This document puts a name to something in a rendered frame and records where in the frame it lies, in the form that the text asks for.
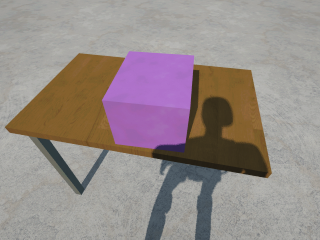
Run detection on table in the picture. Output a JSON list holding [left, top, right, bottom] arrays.
[[5, 53, 272, 195]]

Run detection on carton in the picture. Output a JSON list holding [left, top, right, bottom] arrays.
[[102, 51, 194, 153]]

